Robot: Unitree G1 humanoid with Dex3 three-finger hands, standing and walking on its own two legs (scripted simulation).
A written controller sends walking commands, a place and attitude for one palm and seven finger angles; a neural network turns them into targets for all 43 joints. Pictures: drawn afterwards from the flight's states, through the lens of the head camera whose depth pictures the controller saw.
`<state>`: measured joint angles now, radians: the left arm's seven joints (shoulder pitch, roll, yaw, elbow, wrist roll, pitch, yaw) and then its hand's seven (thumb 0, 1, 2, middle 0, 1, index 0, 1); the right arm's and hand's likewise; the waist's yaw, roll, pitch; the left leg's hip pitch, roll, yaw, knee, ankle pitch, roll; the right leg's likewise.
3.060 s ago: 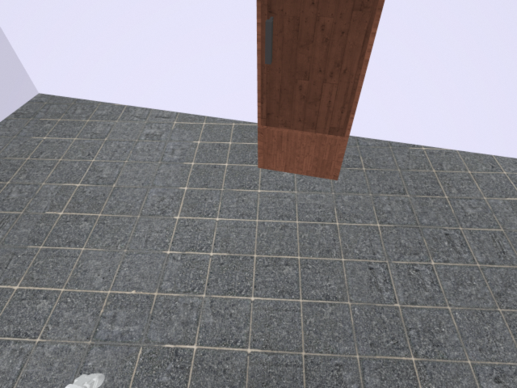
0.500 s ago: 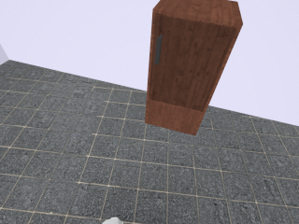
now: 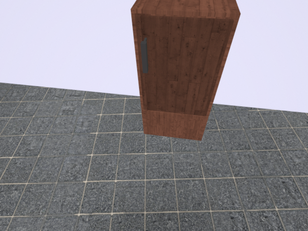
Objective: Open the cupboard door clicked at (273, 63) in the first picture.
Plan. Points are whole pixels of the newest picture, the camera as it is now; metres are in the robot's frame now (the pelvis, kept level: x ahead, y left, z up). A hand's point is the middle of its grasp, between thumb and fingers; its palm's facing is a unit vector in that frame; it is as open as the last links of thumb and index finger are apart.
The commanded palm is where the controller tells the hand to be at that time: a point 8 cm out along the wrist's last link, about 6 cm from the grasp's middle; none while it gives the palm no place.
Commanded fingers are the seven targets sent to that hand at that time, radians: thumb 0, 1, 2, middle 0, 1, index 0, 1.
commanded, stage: turn to face it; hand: left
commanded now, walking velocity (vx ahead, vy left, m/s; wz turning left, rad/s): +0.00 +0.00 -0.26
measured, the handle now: (145, 55) +0.87 +0.09 -0.02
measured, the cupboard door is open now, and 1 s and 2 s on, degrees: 0 0 0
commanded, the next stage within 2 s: take the last steps up to it in 0.10 s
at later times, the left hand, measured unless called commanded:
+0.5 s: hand out of the picture +0.11 +0.20 -0.15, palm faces -0.07 -0.98 -0.16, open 7.3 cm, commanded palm none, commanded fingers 0.00 0.90 0.90 -0.20 -0.30 -0.20 -0.30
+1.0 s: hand out of the picture +0.14 +0.15 -0.16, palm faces -0.04 -0.99 -0.15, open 7.3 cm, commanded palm none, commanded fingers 0.00 0.90 0.90 -0.20 -0.30 -0.20 -0.30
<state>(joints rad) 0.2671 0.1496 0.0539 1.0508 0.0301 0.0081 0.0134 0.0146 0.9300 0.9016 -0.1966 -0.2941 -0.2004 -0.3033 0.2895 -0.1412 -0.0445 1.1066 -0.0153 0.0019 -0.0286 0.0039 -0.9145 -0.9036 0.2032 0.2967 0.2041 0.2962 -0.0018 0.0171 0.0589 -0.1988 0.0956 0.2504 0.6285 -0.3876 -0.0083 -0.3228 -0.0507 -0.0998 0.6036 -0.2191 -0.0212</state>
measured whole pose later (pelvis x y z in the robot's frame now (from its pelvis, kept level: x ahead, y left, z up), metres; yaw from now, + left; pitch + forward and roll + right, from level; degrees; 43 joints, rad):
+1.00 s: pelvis +0.16 -0.02 +0.01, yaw -6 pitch -1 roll -2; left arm 0.37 0.14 0.04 1.13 0.03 -0.04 0.01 0.01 0.92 0.90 -0.20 -0.29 -0.20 -0.30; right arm 0.20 -0.18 -0.07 1.04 -0.02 -0.02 0.02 0.01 -0.91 -0.90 0.20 0.30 0.20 0.30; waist 0.01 0.01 0.04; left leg -0.48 0.11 0.11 0.74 -0.25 -0.02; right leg -0.08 -0.04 -0.16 0.40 -0.30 0.01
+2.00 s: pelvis +0.27 +0.00 +0.02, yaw -6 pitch +0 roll +0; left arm 0.27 0.20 0.05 1.08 0.02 0.05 0.01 0.01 0.91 0.90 -0.20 -0.29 -0.20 -0.30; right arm 0.26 -0.14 -0.03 1.07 -0.03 0.01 -0.04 0.01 -0.92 -0.90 0.20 0.30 0.20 0.30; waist 0.01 -0.04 0.01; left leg -0.16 0.01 0.05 0.40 -0.23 0.01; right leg -0.31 -0.04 -0.03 0.71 -0.38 0.03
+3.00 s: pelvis +0.27 -0.02 +0.01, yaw -7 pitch -1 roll +1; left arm 0.25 0.19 0.01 1.09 0.01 -0.01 0.02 0.01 0.91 0.90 -0.20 -0.29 -0.20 -0.30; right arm 0.24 -0.18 0.00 1.11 -0.01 -0.02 -0.03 0.01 -0.90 -0.90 0.20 0.30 0.20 0.30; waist 0.00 0.00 0.04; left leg -0.16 0.04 0.05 0.45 -0.28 -0.03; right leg -0.17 0.00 -0.04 0.49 -0.31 -0.03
